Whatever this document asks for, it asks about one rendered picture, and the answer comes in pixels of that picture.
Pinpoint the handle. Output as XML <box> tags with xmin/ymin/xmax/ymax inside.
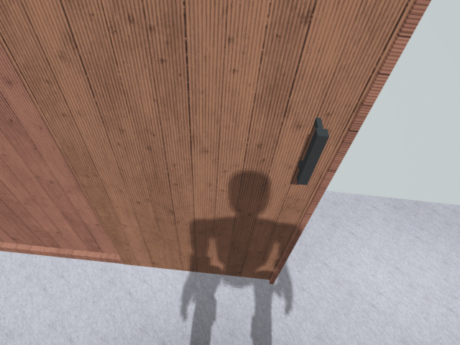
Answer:
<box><xmin>297</xmin><ymin>118</ymin><xmax>329</xmax><ymax>185</ymax></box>

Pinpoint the wardrobe door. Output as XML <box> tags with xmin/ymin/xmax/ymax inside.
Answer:
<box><xmin>0</xmin><ymin>41</ymin><xmax>117</xmax><ymax>254</ymax></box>
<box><xmin>0</xmin><ymin>0</ymin><xmax>415</xmax><ymax>280</ymax></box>

